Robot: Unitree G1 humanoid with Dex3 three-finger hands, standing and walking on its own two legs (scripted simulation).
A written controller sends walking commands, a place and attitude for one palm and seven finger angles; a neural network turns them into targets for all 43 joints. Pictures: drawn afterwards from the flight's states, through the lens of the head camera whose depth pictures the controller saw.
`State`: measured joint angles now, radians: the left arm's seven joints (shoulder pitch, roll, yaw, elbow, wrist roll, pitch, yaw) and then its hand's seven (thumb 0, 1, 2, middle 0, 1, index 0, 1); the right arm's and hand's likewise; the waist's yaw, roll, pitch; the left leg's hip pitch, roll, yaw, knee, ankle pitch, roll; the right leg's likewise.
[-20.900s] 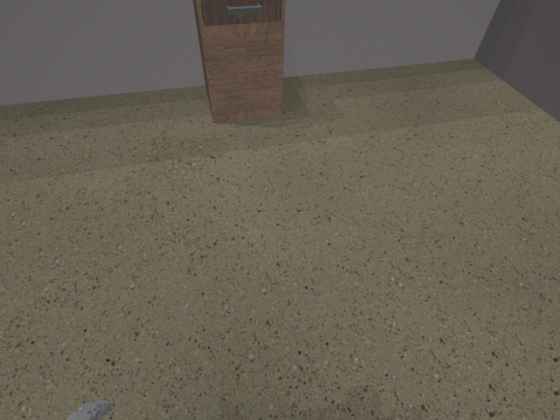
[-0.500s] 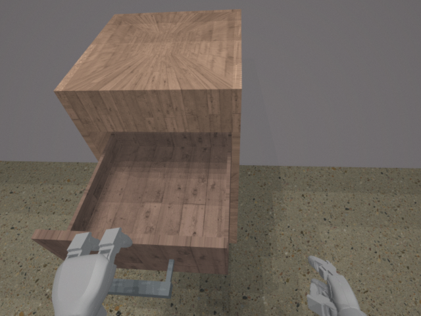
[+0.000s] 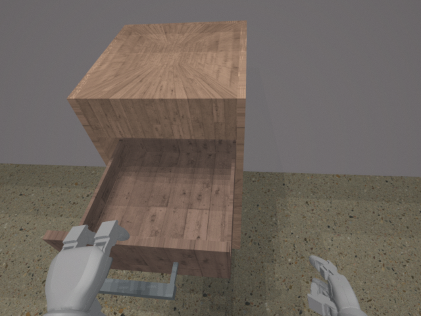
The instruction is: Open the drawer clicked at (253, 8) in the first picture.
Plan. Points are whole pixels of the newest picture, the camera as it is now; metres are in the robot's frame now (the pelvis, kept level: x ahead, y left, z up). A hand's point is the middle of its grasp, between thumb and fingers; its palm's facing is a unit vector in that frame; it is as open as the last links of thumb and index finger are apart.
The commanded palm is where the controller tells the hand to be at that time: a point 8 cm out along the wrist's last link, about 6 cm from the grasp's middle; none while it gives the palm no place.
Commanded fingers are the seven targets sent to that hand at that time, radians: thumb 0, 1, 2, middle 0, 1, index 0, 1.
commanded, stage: lift the hand off the handle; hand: left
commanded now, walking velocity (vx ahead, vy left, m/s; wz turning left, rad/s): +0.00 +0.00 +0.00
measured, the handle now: (138, 276) +0.21 +0.20 -0.09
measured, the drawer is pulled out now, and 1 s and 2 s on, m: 0.30 0.30 0.30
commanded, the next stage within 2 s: draw the hand back to the body in 0.32 s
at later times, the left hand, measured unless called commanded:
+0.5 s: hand (106, 268) +0.18 +0.20 +0.06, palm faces +0.06 -0.19 -0.98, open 13.8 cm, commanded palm +0.15 +0.21 +0.12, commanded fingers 0.00 -0.50 0.30 -0.30 -1.20 -0.30 -1.20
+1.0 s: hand (67, 259) +0.17 +0.24 +0.10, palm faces +0.07 -0.13 -0.99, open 13.8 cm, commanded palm +0.14 +0.24 +0.15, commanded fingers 0.00 -0.50 0.30 -0.30 -1.20 -0.30 -1.20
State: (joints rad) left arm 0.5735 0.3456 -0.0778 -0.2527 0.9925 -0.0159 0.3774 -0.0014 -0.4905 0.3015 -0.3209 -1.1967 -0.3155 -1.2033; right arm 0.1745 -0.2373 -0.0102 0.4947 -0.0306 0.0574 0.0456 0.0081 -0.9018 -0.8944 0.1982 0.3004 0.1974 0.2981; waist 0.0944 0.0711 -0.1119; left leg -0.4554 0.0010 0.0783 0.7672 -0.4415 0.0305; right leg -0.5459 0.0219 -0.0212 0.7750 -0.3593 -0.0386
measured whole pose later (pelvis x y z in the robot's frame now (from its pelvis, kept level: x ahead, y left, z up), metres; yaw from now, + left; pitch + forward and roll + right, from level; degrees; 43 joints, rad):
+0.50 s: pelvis +0.00 +0.01 +0.01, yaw -1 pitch +6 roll +0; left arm 0.56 0.33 -0.13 -0.33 1.01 0.00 0.32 0.00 -0.49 0.30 -0.32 -1.20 -0.32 -1.20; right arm 0.17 -0.22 0.00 0.49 -0.02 0.06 0.06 0.01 -0.90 -0.89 0.20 0.30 0.20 0.30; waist 0.12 0.08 -0.09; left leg -0.39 0.00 0.09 0.71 -0.43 0.04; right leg -0.48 0.02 0.00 0.72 -0.34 -0.03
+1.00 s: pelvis +0.01 +0.01 +0.02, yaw +0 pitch +3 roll +0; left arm 0.60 0.44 0.02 -0.42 0.91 -0.02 0.23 0.00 -0.49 0.30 -0.32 -1.20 -0.32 -1.20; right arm 0.15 -0.25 0.00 0.52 -0.01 0.07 0.03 0.01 -0.90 -0.89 0.20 0.30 0.20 0.30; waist 0.13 0.09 -0.05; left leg -0.26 0.00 0.08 0.58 -0.37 0.04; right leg -0.34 0.03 -0.01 0.57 -0.28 -0.03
